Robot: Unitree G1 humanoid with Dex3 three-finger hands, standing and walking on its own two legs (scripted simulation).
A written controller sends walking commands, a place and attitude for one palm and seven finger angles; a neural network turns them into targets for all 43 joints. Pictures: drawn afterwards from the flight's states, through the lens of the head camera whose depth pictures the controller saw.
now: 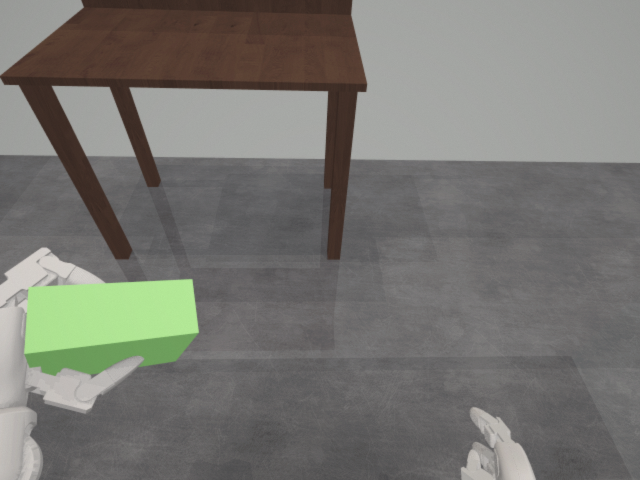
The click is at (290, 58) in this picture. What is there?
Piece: table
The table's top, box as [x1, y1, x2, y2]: [0, 7, 366, 91]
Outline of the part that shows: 0,75 4,84 365,91 366,89 365,76 351,16 334,14 84,7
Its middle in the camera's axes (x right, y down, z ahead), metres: -0.37 -0.62 +1.23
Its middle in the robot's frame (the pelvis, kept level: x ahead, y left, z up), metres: +1.32 +0.44 -0.01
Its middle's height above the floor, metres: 0.76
